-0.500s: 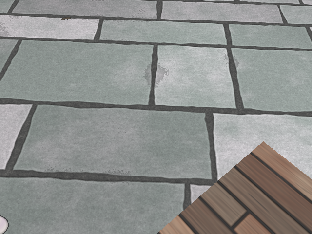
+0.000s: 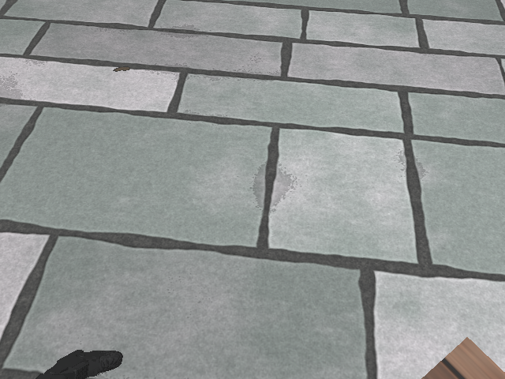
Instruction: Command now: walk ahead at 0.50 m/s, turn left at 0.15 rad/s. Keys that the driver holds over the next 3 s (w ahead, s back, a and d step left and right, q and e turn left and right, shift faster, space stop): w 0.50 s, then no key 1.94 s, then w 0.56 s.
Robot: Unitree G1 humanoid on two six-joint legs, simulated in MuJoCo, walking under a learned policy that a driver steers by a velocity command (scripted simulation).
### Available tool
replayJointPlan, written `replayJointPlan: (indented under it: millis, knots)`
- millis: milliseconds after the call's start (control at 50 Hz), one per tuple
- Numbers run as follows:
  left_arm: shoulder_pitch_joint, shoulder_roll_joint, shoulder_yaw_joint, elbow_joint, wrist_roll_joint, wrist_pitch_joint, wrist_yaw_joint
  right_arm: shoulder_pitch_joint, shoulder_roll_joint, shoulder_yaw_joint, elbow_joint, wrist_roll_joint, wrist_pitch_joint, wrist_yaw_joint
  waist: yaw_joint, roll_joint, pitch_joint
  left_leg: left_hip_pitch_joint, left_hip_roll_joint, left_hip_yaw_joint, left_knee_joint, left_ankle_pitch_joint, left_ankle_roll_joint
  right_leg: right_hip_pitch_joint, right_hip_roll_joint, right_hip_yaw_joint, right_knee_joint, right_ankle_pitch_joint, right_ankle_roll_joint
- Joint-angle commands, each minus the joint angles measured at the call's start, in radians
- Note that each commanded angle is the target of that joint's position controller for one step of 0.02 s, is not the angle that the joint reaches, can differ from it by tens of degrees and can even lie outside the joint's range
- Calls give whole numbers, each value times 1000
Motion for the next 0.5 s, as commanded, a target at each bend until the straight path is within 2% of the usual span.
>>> replayJointPlan:
  millis: [20, 40, 60, 80, 100, 120, 140, 160, 180, 200, 220, 240, 260, 280, 340, 400, 440, 480, 500]
  knots:
    - [198, 184, 63, -15, 8, -22, 6, -22, -134, -23, -57, -9, 1, -4, 159, 118, -176, -73, 216, -79, 304, 846, 72, 381, -48, 34, 18, 9, -100]
    - [353, 266, 87, 6, 21, -19, 12, 49, -71, -1, -75, -13, -11, 2, 178, -44, -335, -397, 91, -9, 639, 540, 6, 780, -258, 337, 41, -8, -229]
    - [421, 235, 85, 48, -6, -3, 6, 117, -40, 13, -56, 1, -24, 6, 176, -263, -413, -645, -6, 20, 902, -152, -38, 940, -402, 680, -83, -193, -327]
    - [377, 163, 61, 38, -26, 3, 6, 35, -139, -8, -70, 18, -34, 10, 194, -140, -268, -764, 58, -36, 980, -152, -25, 845, -373, 658, -133, -371, -278]
    - [303, 136, 51, 20, -16, 11, 10, -64, -150, -11, -99, 27, -40, 13, 182, -65, -140, -790, 109, 2, 971, -64, -22, 703, -334, 524, -161, -373, -234]
    - [243, 115, 41, 15, -3, 16, 7, -129, -134, -10, -114, 9, -41, 12, 154, 9, -29, -770, 150, 41, 891, 8, -22, 545, -276, 415, -209, -286, -203]
    - [211, 106, 36, 10, 7, 12, 7, -120, -127, -16, -116, -1, -38, 11, 119, -27, -13, -728, 182, 43, 834, 55, -28, 468, -261, 372, -228, -204, -204]
    - [200, 101, 34, 10, 11, 11, 4, -98, -110, -14, -109, -4, -33, 11, 98, -38, -5, -678, 199, 48, 802, 72, -35, 411, -237, 333, -251, -140, -203]
    - [202, 102, 34, 15, 7, 9, 3, -78, -91, -12, -104, -3, -29, 12, 86, -49, -12, -652, 206, 58, 763, 79, -42, 386, -223, 294, -268, -92, -208]
    - [205, 92, 32, 22, 4, 7, 1, -82, -75, -11, -100, -7, -20, 8, 81, -26, -14, -643, 210, 72, 747, 102, -42, 366, -194, 250, -289, -71, -195]
    - [206, 136, 41, 29, 1, 5, 4, -91, -59, -4, -114, -5, -18, 8, 70, -68, -5, -658, 220, 78, 688, 125, -57, 345, -221, 235, -305, -23, -219]
    - [212, 145, 46, 34, -4, 5, 8, -130, -58, 1, -127, -10, -18, 7, 83, -55, 13, -674, 230, 83, 626, 163, -72, 337, -218, 209, -321, 19, -225]
    - [237, 134, 44, 43, -7, 6, 11, -170, -65, -1, -135, -17, -21, 8, 98, -33, 19, -682, 224, 93, 569, 224, -76, 349, -191, 159, -318, 91, -207]
    - [240, 158, 50, 50, -5, 12, 15, -197, -44, 5, -143, -12, -24, 10, 97, -41, 11, -667, 220, 101, 491, 286, -77, 349, -184, 136, -321, 65, -196]
    - [293, 166, 51, 72, -16, 20, 21, -305, -31, 14, -166, -7, -34, 21, 139, -20, 21, -607, 188, 129, 308, 447, -77, 352, -156, 75, -321, 72, -167]
    - [354, 172, 52, 104, -24, 32, 23, -387, -39, 15, -196, 3, -38, 33, 166, -28, 42, -608, 169, 130, 226, 473, -66, 426, -192, 87, -300, 40, -162]
    - [369, 178, 55, 119, -26, 44, 26, -418, -53, 12, -216, 5, -43, 43, 160, -36, 52, -623, 162, 122, 186, 417, -44, 497, -226, 101, -265, 66, -148]
    - [362, 193, 61, 125, -26, 55, 31, -392, -77, 3, -216, 3, -47, 49, 129, -49, 34, -566, 146, 132, 158, 345, -18, 546, -246, 106, -207, 161, -129]
    - [343, 201, 63, 122, -27, 60, 33, -327, -97, -8, -200, 0, -48, 48, 85, -55, -4, -463, 121, 157, 134, 329, 1, 546, -231, 86, -128, 301, -114]
Next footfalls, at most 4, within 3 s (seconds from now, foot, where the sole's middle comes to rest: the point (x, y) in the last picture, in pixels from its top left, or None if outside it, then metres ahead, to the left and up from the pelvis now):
0.02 right None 0.18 -0.12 -0.77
0.54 left None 0.47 0.13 -0.77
0.94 right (281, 356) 0.53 -0.10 -0.77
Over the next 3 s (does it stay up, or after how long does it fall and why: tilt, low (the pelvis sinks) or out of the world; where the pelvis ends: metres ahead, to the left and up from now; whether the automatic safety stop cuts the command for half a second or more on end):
stays up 0.62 -0.03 0.01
